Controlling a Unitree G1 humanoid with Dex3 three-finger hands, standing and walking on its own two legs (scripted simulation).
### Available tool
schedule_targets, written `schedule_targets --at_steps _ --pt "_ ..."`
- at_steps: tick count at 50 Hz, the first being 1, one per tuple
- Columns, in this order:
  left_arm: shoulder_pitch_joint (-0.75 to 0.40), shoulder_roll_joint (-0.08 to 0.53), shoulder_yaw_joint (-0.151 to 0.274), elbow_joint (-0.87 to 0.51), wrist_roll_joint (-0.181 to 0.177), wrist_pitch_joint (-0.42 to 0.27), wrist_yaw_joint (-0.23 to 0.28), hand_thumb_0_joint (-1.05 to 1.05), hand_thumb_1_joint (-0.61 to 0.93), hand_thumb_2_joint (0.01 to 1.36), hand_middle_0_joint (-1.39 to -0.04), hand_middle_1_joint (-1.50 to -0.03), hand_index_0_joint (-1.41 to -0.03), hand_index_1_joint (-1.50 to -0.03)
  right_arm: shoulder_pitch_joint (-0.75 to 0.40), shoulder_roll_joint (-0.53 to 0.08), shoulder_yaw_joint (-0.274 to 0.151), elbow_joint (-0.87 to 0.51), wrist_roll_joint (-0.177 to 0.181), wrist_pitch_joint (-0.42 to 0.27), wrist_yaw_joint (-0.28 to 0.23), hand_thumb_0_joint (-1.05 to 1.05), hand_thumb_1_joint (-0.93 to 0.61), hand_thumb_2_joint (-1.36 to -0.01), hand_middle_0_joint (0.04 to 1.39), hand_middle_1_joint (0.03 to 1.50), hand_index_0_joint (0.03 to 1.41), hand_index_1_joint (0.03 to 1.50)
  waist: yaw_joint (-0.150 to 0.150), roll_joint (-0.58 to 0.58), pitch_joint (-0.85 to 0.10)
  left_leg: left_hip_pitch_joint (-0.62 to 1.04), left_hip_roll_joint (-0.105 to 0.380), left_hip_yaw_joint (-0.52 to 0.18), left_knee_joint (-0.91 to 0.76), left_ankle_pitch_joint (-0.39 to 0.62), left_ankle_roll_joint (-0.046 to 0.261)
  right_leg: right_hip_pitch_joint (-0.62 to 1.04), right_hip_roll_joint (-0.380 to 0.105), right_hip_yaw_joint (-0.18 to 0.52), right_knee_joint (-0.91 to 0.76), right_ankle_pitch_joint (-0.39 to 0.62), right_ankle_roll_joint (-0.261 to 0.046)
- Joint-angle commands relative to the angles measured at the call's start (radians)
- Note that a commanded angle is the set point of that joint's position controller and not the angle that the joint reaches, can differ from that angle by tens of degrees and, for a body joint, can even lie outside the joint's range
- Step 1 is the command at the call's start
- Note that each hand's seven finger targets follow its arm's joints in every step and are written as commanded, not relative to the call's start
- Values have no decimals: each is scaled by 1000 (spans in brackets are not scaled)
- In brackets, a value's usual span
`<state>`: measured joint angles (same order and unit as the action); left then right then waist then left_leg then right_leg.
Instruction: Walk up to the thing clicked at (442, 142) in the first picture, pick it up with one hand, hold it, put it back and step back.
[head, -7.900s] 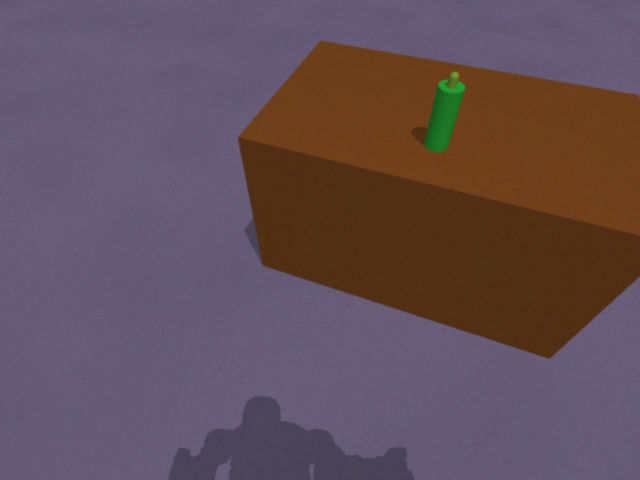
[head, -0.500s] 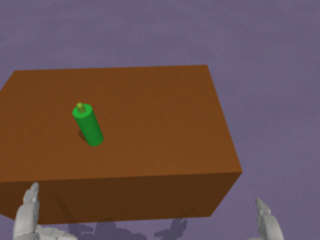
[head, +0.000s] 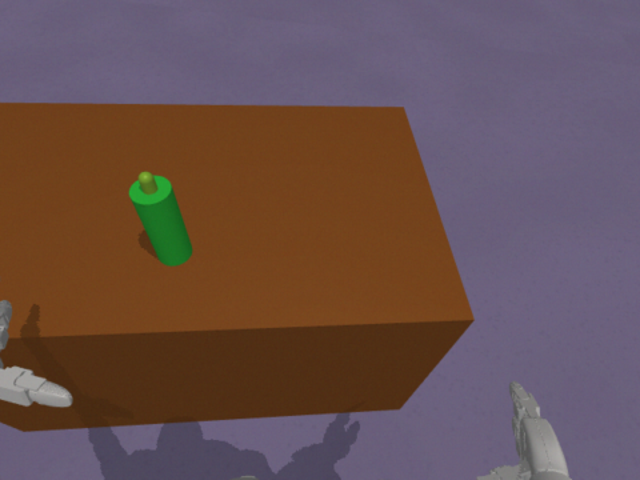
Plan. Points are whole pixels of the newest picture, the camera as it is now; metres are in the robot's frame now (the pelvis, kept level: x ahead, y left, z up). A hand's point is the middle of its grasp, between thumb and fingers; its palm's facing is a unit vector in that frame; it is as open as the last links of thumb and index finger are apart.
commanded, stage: go down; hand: left
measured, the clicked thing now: (161, 217) +0.51 +0.27 -0.05
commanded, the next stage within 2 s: none
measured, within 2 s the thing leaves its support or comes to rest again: neither
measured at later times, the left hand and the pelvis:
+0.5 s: hand out of the picture +0.32 +0.40 +0.02, palm faces +0.32 -0.95 -0.05, open 17.6 cm; pelvis +0.00 +0.01 -0.03, yaw -1 degrees
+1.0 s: hand out of the picture +0.34 +0.43 +0.04, palm faces +0.32 -0.95 +0.01, open 17.7 cm; pelvis +0.00 +0.02 -0.05, yaw -1 degrees
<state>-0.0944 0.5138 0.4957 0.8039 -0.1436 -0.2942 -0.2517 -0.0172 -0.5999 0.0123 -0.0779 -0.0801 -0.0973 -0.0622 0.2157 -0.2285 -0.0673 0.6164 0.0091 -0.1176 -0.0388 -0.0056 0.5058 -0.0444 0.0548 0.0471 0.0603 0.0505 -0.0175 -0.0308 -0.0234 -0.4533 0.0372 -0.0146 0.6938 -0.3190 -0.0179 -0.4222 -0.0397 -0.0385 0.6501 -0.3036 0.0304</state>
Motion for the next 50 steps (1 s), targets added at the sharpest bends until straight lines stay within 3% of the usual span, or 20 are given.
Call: schedule_targets --at_steps 1,4,9,11,13,15,17,20,21,23,26,30,34,35,39,43,44,45,46,50 --pt "-218 347 123 -70 -57 -95 -72 0 -611 7 -67 -63 -86 -51 -38 -179 -50 -180 4 -60 -14 0 530 -46 50 49 50 49 2 111 -221 20 -28 6 -74 117 17 19 31 -13 -37 107 -41" --pt "-290 401 150 -56 -67 -113 -105 0 -611 7 -68 -56 -84 -47 -46 -170 -23 -225 4 -67 -11 0 528 -48 50 49 50 49 11 143 -260 1 -16 -8 -58 122 6 -8 39 -16 -4 90 -46" --pt "-397 464 184 -59 -84 -141 -155 0 -611 5 -70 -58 -86 -48 -16 -181 -36 -223 -2 -76 -21 0 521 -50 50 49 50 49 -7 174 -309 -40 -20 -7 5 81 9 -80 36 -3 42 56 -47" --pt "-382 512 223 -2 -83 -138 -169 0 -611 1 -72 -61 -89 -49 -33 -217 -50 -303 -4 -84 -34 0 524 -49 50 49 49 49 -22 151 -335 -41 -23 -6 23 80 13 -72 36 -3 49 66 -43" --pt "-398 497 218 6 -92 -137 -192 0 -611 19 -64 -57 -77 -50 19 -174 -10 -259 -5 -80 -30 0 523 -51 50 49 49 49 -19 156 -344 -54 -20 -11 46 113 12 -115 38 -4 73 84 -46" --pt "-436 556 253 -43 -99 -147 -208 0 -611 14 -68 -54 -80 -48 17 -209 -29 -334 -7 -91 -41 0 522 -52 50 49 49 49 -21 208 -397 -18 -15 -15 61 155 2 -116 40 -10 94 104 -47" --pt "-388 527 239 51 -99 -129 -223 0 -593 22 -66 -48 -76 -44 86 -182 -10 -280 -8 -87 -37 0 520 -52 49 49 49 49 -30 193 -341 -46 -11 -18 71 170 2 -162 45 -15 105 100 -50" --pt "-429 585 271 0 -107 -127 -240 0 -585 29 -64 -42 -71 -41 70 -206 -22 -350 -7 -98 -43 0 520 -53 49 49 49 49 -30 208 -380 -52 -16 -14 93 180 3 -162 43 -14 121 111 -48" --pt "-451 582 265 -12 -110 -127 -250 0 -597 25 -65 -38 -70 -38 110 -177 4 -307 -7 -95 -40 0 518 -54 49 49 49 49 -30 241 -370 -55 -15 -12 97 173 1 -178 41 -13 124 104 -49" --pt "-451 591 280 -8 -119 -119 -261 0 -610 30 -66 -47 -71 -48 80 -211 -21 -389 -3 -108 -43 0 510 -57 49 49 49 49 -39 195 -379 -64 -14 -17 103 170 4 -179 44 -16 133 102 -47" --pt "-485 615 291 -9 -120 -115 -277 0 -611 28 -68 -36 -69 -42 74 -186 19 -418 -3 -111 -46 0 504 -60 49 49 49 49 -33 206 -383 -90 -16 -16 122 173 7 -195 43 -14 147 105 -46" --pt "-494 638 302 27 -124 -101 -290 0 -611 27 -70 -36 -70 -42 97 -201 7 -445 -2 -117 -55 0 506 -59 49 49 49 49 -47 198 -378 -120 -25 -8 135 115 14 -206 39 -7 154 77 -45" --pt "-529 678 326 7 -132 -93 -310 0 -611 33 -69 -38 -68 -46 143 -187 34 -435 -4 -127 -53 0 510 -59 49 49 49 49 -36 235 -404 -111 -16 -20 154 158 9 -235 44 -16 182 84 -46" --pt "-531 673 324 19 -133 -92 -313 0 -611 33 -67 -44 -68 -51 136 -206 13 -474 -3 -129 -56 0 511 -58 49 49 49 49 -50 213 -416 -100 -13 -25 156 169 6 -237 47 -21 185 92 -46" --pt "-520 694 339 27 -141 -76 -329 0 -611 51 -60 -39 -57 -49 159 -207 15 -459 -6 -132 -55 0 523 -56 49 49 49 49 -40 248 -432 -85 -8 -29 175 237 1 -271 49 -29 208 110 -49" --pt "-551 713 349 20 -139 -65 -332 0 -611 54 -60 -39 -56 -51 155 -187 44 -475 -7 -139 -54 0 522 -57 49 49 49 49 -32 250 -416 -135 -11 -29 174 150 4 -277 50 -25 211 57 -49" --pt "-578 722 348 14 -138 -67 -333 0 -611 53 -59 -46 -59 -54 163 -201 25 -484 -6 -140 -58 0 528 -55 48 49 49 49 -50 254 -403 -134 -10 -31 166 106 3 -285 51 -26 208 33 -49" --pt "-568 734 358 22 -138 -65 -331 0 -611 58 -57 -44 -56 -53 162 -190 46 -465 -8 -138 -58 0 526 -56 49 49 49 49 -29 264 -404 -151 -11 -31 167 101 3 -291 50 -26 214 27 -50" --pt "-573 717 349 28 -139 -63 -334 0 -611 53 -57 -45 -58 -51 153 -204 34 -499 -7 -145 -59 0 528 -55 49 49 49 49 -45 258 -400 -142 -6 -38 163 98 0 -302 55 -31 220 25 -50" --pt "-595 757 352 25 -125 -47 -337 0 -611 59 -57 -47 -57 -55 154 -197 44 -508 -10 -144 -65 0 529 -55 48 49 49 49 -42 265 -427 -141 -12 -29 184 133 4 -294 50 -25 222 53 -50"
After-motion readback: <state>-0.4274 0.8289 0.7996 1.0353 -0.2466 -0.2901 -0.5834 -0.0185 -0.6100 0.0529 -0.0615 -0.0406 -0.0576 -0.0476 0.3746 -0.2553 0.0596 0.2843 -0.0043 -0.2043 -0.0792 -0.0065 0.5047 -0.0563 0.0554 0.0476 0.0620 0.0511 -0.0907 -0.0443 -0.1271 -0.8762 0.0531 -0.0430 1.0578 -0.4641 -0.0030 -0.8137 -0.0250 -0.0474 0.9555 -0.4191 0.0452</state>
